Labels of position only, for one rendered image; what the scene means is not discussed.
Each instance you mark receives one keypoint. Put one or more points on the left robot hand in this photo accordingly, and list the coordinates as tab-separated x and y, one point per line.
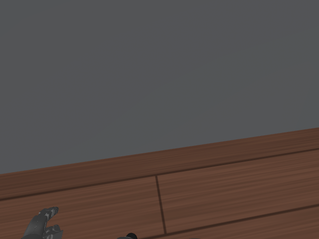
38	225

